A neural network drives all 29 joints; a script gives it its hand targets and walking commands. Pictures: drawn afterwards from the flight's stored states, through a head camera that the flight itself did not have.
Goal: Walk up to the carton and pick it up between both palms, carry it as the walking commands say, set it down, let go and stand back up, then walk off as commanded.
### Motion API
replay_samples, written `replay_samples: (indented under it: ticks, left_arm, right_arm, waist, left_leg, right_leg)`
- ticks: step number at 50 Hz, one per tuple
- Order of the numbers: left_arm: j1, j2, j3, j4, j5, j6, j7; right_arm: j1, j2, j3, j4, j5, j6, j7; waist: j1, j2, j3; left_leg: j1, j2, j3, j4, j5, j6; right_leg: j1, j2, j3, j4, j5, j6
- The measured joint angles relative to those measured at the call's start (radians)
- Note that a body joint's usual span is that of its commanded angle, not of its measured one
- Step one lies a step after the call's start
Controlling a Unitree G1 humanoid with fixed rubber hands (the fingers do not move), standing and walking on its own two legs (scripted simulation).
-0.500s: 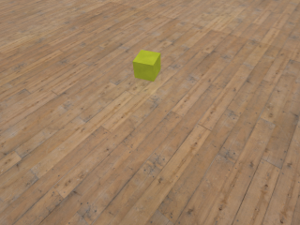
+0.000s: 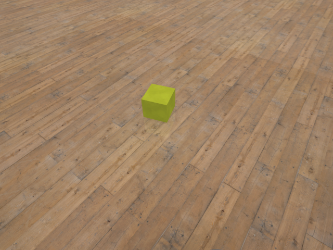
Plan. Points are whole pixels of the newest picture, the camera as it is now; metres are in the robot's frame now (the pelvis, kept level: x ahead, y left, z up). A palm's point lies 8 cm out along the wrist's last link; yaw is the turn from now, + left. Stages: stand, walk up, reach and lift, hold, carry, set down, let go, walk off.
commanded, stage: walk up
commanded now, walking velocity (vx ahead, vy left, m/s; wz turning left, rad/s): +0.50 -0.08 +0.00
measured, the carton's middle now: (159, 102) +1.34 +0.02 -0.66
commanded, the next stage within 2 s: none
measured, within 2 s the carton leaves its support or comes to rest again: neither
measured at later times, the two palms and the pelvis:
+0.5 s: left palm (85, 200) +0.31 +0.26 -0.13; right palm (240, 158) +0.40 -0.23 -0.08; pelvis +0.27 +0.02 +0.00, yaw +0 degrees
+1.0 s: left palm (105, 130) +0.58 +0.23 -0.11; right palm (229, 117) +0.61 -0.26 -0.11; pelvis +0.51 -0.01 +0.00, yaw +1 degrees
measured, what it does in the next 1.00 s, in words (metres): walks ahead: right foot, then left foot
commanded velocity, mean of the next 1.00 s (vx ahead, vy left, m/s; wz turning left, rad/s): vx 0.50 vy -0.09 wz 0.01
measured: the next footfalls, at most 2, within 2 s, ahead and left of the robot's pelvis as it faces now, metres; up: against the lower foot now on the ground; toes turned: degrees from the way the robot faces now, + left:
right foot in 0.08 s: +0.13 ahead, -0.17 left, +0.00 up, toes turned -1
left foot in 0.34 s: +0.31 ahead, +0.11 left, +0.00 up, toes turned +8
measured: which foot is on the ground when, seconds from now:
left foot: down 0.00-0.08, up 0.10-0.32, down 0.34-0.80, up 0.82-1.00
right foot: up 0.00-0.06, down 0.08-0.36, up 0.38-0.76, down 0.78-1.00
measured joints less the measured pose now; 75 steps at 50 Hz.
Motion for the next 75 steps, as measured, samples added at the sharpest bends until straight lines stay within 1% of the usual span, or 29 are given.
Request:
replay_samples:
  ticks: [3, 5, 8, 10, 12, 15, 17, 18, 21, 24, 29, 32, 36, 38, 40, 43, 45, 48, 52, 54, 55, 57, 60, 65, 68, 71, 73, 74, 75]
  left_arm:
    - [-0.033, 0.0, 0.0, -0.001, 0.0, -0.023, -0.005]
    - [-0.042, -0.002, 0.001, 0.001, 0.0, -0.048, -0.005]
    - [-0.034, -0.001, 0.001, 0.001, 0.0, -0.059, -0.005]
    - [-0.026, -0.002, 0.001, 0.001, 0.0, -0.06, -0.001]
    - [-0.012, -0.002, 0.001, 0.001, 0.0, -0.06, 0.006]
    - [0.024, -0.002, 0.0, 0.001, 0.0, -0.053, 0.012]
    - [0.05, -0.002, 0.0, 0.004, 0.0, -0.041, 0.012]
    - [0.06, -0.002, 0.0, 0.01, 0.0, -0.036, 0.012]
    - [0.06, -0.002, 0.0, 0.022, 0.0, -0.009, 0.012]
    - [0.06, -0.002, 0.0, 0.022, 0.0, 0.004, 0.01]
    - [0.05, -0.002, 0.0, 0.021, 0.0, 0.012, 0.003]
    - [0.025, -0.002, 0.0, 0.021, 0.0, 0.014, -0.005]
    - [-0.033, -0.001, 0.0, 0.02, 0.0, 0.009, -0.014]
    - [-0.059, -0.001, 0.0, 0.02, 0.0, -0.009, -0.014]
    - [-0.07, -0.003, 0.0, 0.021, 0.0, -0.03, -0.014]
    - [-0.063, -0.002, 0.001, 0.021, 0.0, -0.044, -0.014]
    - [-0.059, -0.003, 0.001, 0.021, 0.0, -0.05, -0.01]
    - [-0.041, -0.003, 0.0, 0.021, 0.0, -0.054, 0.001]
    - [0.009, -0.003, 0.0, 0.023, 0.0, -0.051, 0.004]
    - [0.033, -0.003, 0.0, 0.035, 0.0, -0.043, 0.004]
    - [0.036, -0.003, 0.0, 0.044, 0.0, -0.039, 0.004]
    - [0.036, -0.003, 0.0, 0.053, 0.0, -0.025, 0.004]
    - [0.036, -0.003, 0.0, 0.053, 0.0, -0.007, 0.004]
    - [0.034, -0.003, 0.0, 0.052, 0.0, 0.003, 0.003]
    - [0.021, -0.003, 0.0, 0.052, 0.0, 0.008, 0.001]
    - [-0.009, -0.002, 0.0, 0.051, 0.0, 0.008, -0.002]
    - [-0.028, -0.002, 0.0, 0.051, 0.0, -0.002, -0.002]
    - [-0.033, -0.003, 0.0, 0.051, 0.0, -0.013, -0.002]
    - [-0.035, -0.006, 0.0, 0.052, 0.0, -0.021, -0.002]
  right_arm:
    - [0.067, 0.0, 0.0, 0.039, 0.0, 0.009, 0.0]
    - [0.087, -0.001, 0.0, 0.074, 0.0, 0.015, -0.001]
    - [0.072, -0.001, 0.0, 0.101, 0.0, 0.024, -0.001]
    - [0.03, -0.001, 0.0, 0.09, 0.0, 0.024, -0.001]
    - [-0.029, -0.002, 0.0, 0.06, 0.0, 0.023, -0.001]
    - [-0.137, -0.002, 0.0, 0.001, 0.0, 0.023, 0.005]
    - [-0.203, -0.002, 0.0, -0.038, 0.0, 0.019, 0.009]
    - [-0.225, -0.001, 0.0, -0.056, 0.0, 0.012, 0.009]
    - [-0.223, -0.002, 0.0, -0.079, 0.0, 0.003, 0.007]
    - [-0.155, -0.002, 0.0, -0.071, 0.0, 0.004, 0.003]
    - [-0.018, -0.002, 0.0, -0.018, 0.0, 0.004, -0.002]
    - [0.074, -0.001, 0.0, 0.032, 0.0, 0.004, -0.006]
    - [0.159, -0.001, 0.0, 0.093, 0.0, 0.012, -0.009]
    - [0.181, -0.001, 0.0, 0.115, 0.0, 0.015, -0.009]
    - [0.18, -0.002, 0.0, 0.138, 0.0, 0.019, -0.011]
    - [0.127, -0.002, 0.0, 0.144, 0.0, 0.023, -0.011]
    - [0.066, -0.002, 0.0, 0.127, 0.0, 0.023, -0.01]
    - [-0.049, -0.003, 0.0, 0.081, 0.0, 0.023, -0.009]
    - [-0.214, -0.003, 0.001, 0.012, 0.0, 0.022, 0.002]
    - [-0.267, -0.003, 0.0, -0.015, 0.0, 0.011, 0.003]
    - [-0.282, -0.002, 0.0, -0.027, 0.0, 0.003, 0.003]
    - [-0.272, -0.003, 0.0, -0.039, 0.0, -0.001, 0.003]
    - [-0.197, -0.003, 0.0, -0.034, 0.0, -0.001, 0.001]
    - [-0.058, -0.002, 0.0, 0.011, 0.0, 0.0, -0.003]
    - [0.031, -0.002, 0.0, 0.056, 0.0, 0.0, -0.006]
    - [0.098, -0.002, 0.0, 0.099, 0.0, 0.011, -0.011]
    - [0.127, -0.002, 0.0, 0.121, 0.0, 0.021, -0.014]
    - [0.14, -0.002, 0.0, 0.129, 0.0, 0.023, -0.016]
    - [0.138, -0.003, 0.0, 0.146, 0.0, 0.027, -0.017]
  waist:
    - [-0.034, 0.006, 0.0]
    - [-0.042, 0.012, 0.011]
    - [-0.014, 0.014, -0.002]
    - [0.02, 0.016, -0.003]
    - [0.057, 0.017, -0.004]
    - [0.105, 0.016, -0.006]
    - [0.124, 0.014, -0.014]
    - [0.124, 0.01, -0.018]
    - [0.123, 0.009, -0.016]
    - [0.095, 0.0, -0.015]
    - [0.019, 0.0, -0.015]
    - [-0.021, -0.001, -0.015]
    - [-0.068, -0.002, -0.015]
    - [-0.078, -0.002, -0.017]
    - [-0.078, 0.005, -0.005]
    - [-0.041, 0.006, -0.015]
    - [-0.002, 0.011, -0.016]
    - [0.056, 0.012, -0.017]
    - [0.115, 0.013, -0.022]
    - [0.129, 0.007, -0.03]
    - [0.129, 0.004, -0.028]
    - [0.131, 0.002, -0.023]
    - [0.111, -0.007, -0.024]
    - [0.026, -0.008, -0.023]
    - [-0.02, -0.009, -0.023]
    - [-0.056, -0.01, -0.023]
    - [-0.067, -0.01, -0.023]
    - [-0.069, -0.008, -0.021]
    - [-0.069, 0.001, -0.011]
  left_leg:
    - [0.048, 0.006, 0.001, -0.025, -0.032, -0.015]
    - [0.003, 0.016, -0.005, 0.138, -0.037, -0.015]
    - [-0.193, 0.001, -0.008, 0.541, -0.029, -0.015]
    - [-0.322, -0.004, -0.01, 0.654, -0.03, -0.015]
    - [-0.424, -0.003, -0.011, 0.621, -0.031, -0.015]
    - [-0.489, -0.003, -0.013, 0.36, -0.021, -0.015]
    - [-0.474, -0.003, -0.012, 0.152, 0.114, -0.012]
    - [-0.47, -0.003, -0.011, 0.154, 0.225, 0.001]
    - [-0.4, 0.008, -0.012, 0.227, 0.144, 0.044]
    - [-0.269, 0.009, -0.012, 0.169, 0.091, 0.049]
    - [-0.104, 0.009, -0.011, 0.009, 0.09, 0.04]
    - [-0.015, 0.008, -0.011, -0.075, 0.086, 0.025]
    - [0.066, 0.008, -0.01, -0.13, 0.052, -0.001]
    - [0.068, 0.011, -0.009, -0.102, 0.011, -0.015]
    - [0.019, 0.027, -0.01, 0.067, -0.003, -0.017]
    - [-0.187, 0.022, -0.015, 0.501, 0.003, -0.017]
    - [-0.314, 0.017, -0.017, 0.624, 0.004, -0.017]
    - [-0.444, 0.018, -0.018, 0.548, 0.004, -0.017]
    - [-0.476, 0.018, -0.019, 0.191, 0.054, -0.017]
    - [-0.448, 0.016, -0.017, 0.088, 0.255, -0.01]
    - [-0.444, 0.015, -0.017, 0.113, 0.287, 0.003]
    - [-0.401, 0.019, -0.018, 0.153, 0.21, 0.031]
    - [-0.283, 0.019, -0.018, 0.115, 0.145, 0.036]
    - [-0.118, 0.019, -0.017, -0.03, 0.143, 0.025]
    - [-0.039, 0.019, -0.016, -0.099, 0.137, 0.011]
    - [0.003, 0.018, -0.016, -0.12, 0.109, -0.012]
    - [0.0, 0.018, -0.015, -0.09, 0.073, -0.029]
    - [-0.013, 0.02, -0.016, -0.042, 0.047, -0.033]
    - [-0.041, 0.027, -0.015, 0.056, 0.032, -0.033]
  right_leg:
    - [0.001, 0.005, -0.013, -0.292, 0.082, -0.011]
    - [0.002, 0.008, -0.024, -0.299, 0.087, -0.039]
    - [0.016, -0.004, -0.026, -0.266, 0.02, -0.041]
    - [0.039, -0.007, -0.027, -0.287, 0.005, -0.036]
    - [0.066, -0.009, -0.028, -0.311, -0.008, -0.029]
    - [0.12, -0.012, -0.029, -0.338, -0.04, -0.013]
    - [0.155, -0.011, -0.029, -0.334, -0.078, 0.002]
    - [0.16, -0.012, -0.027, -0.301, -0.096, -0.006]
    - [0.147, 0.027, -0.021, -0.044, -0.114, -0.03]
    - [0.137, 0.048, -0.02, 0.089, -0.042, -0.03]
    - [0.051, 0.022, -0.019, 0.083, 0.031, -0.01]
    - [0.02, 0.005, -0.019, -0.016, 0.041, 0.0]
    - [0.02, 0.008, -0.021, -0.268, 0.053, -0.003]
    - [0.021, 0.023, -0.043, -0.403, 0.099, -0.022]
    - [0.022, 0.033, -0.052, -0.39, 0.166, -0.055]
    - [0.036, 0.028, -0.053, -0.353, 0.095, -0.063]
    - [0.056, 0.023, -0.054, -0.366, 0.075, -0.06]
    - [0.087, 0.019, -0.055, -0.386, 0.051, -0.053]
    - [0.137, 0.017, -0.056, -0.394, 0.001, -0.034]
    - [0.167, 0.015, -0.055, -0.386, -0.036, -0.022]
    - [0.168, 0.014, -0.055, -0.346, -0.05, -0.029]
    - [0.157, 0.029, -0.056, -0.181, -0.075, -0.036]
    - [0.143, 0.042, -0.055, 0.009, -0.041, -0.037]
    - [0.087, 0.01, -0.053, 0.025, 0.019, -0.02]
    - [0.069, -0.002, -0.053, -0.067, 0.018, -0.007]
    - [0.068, 0.004, -0.052, -0.26, 0.026, -0.005]
    - [0.069, 0.02, -0.055, -0.417, 0.093, -0.02]
    - [0.072, 0.025, -0.057, -0.455, 0.184, -0.042]
    - [0.072, 0.028, -0.062, -0.424, 0.189, -0.058]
